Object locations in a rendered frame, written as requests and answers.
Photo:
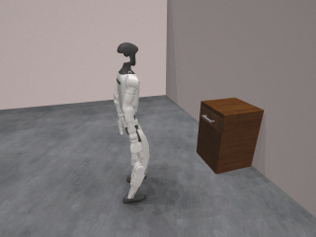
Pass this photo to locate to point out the handle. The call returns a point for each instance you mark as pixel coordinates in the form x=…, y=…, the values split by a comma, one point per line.
x=205, y=117

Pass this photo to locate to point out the drawer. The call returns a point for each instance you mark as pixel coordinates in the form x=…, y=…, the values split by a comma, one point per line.
x=217, y=123

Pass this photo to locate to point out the left robot hand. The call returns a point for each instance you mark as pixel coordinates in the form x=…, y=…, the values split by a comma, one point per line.
x=120, y=127

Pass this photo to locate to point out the robot right forearm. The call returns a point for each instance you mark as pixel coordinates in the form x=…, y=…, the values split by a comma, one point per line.
x=129, y=121

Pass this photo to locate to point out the humanoid robot torso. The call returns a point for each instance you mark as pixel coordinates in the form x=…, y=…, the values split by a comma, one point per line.
x=121, y=78

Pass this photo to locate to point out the left robot upper arm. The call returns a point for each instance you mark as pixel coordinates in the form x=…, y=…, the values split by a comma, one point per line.
x=116, y=92

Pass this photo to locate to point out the cabinet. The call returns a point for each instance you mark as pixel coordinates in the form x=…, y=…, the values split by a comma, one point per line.
x=233, y=148

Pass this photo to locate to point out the robot left forearm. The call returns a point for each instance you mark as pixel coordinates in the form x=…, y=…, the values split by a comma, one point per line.
x=120, y=113

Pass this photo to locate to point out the right robot hand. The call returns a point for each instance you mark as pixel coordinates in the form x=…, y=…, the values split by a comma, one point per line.
x=135, y=147

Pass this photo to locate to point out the right robot upper arm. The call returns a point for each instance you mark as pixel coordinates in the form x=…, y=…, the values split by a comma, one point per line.
x=131, y=85

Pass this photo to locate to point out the robot right shin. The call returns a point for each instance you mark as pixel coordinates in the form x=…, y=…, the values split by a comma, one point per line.
x=136, y=180

